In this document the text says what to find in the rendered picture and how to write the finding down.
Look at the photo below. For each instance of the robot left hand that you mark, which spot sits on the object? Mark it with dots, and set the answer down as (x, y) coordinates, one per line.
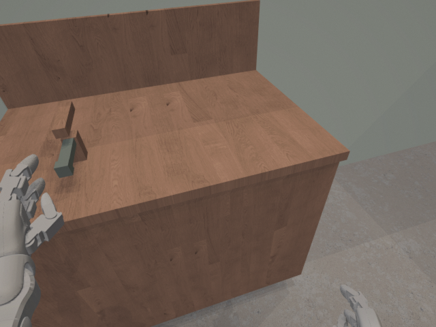
(18, 205)

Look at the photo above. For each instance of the robot right hand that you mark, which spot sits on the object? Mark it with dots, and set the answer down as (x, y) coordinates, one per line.
(364, 316)

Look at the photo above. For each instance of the counter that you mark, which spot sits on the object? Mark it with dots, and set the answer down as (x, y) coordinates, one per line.
(195, 181)

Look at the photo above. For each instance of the robot left forearm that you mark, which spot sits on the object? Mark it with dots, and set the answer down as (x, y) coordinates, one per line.
(19, 292)

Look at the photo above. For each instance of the tap lever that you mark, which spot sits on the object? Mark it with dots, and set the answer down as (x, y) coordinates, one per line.
(64, 166)

